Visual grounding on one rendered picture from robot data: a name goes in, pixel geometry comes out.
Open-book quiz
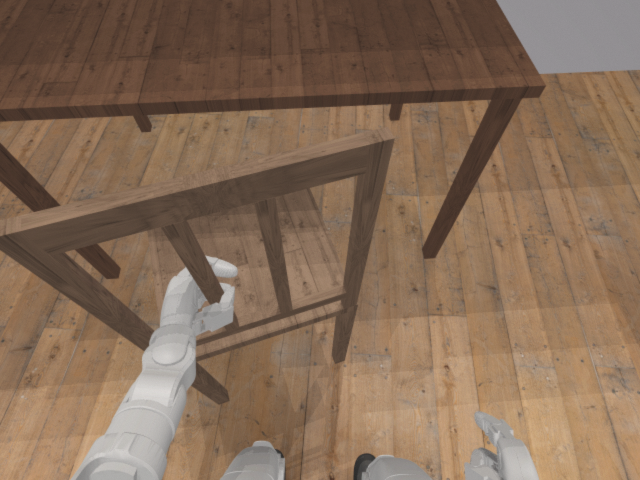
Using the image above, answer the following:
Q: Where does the right robot foot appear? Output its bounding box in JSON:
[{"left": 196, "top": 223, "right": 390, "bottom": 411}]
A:
[{"left": 353, "top": 453, "right": 375, "bottom": 480}]

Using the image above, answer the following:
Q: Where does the right robot hand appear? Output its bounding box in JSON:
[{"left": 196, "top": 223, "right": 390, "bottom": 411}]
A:
[{"left": 464, "top": 411, "right": 539, "bottom": 480}]

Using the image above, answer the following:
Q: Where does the chair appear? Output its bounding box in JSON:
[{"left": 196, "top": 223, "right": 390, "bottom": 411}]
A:
[{"left": 0, "top": 127, "right": 395, "bottom": 405}]

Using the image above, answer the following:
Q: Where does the right robot thigh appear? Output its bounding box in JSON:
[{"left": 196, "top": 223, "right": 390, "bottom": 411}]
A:
[{"left": 362, "top": 457, "right": 432, "bottom": 480}]

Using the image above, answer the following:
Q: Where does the table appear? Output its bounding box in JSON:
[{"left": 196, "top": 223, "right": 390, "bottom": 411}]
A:
[{"left": 0, "top": 0, "right": 546, "bottom": 279}]

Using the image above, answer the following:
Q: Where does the left robot forearm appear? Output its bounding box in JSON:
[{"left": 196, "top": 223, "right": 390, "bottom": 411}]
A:
[{"left": 70, "top": 324, "right": 196, "bottom": 480}]

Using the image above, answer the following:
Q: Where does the left robot hand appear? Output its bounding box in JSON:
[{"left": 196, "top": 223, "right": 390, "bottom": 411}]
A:
[{"left": 160, "top": 255, "right": 238, "bottom": 336}]

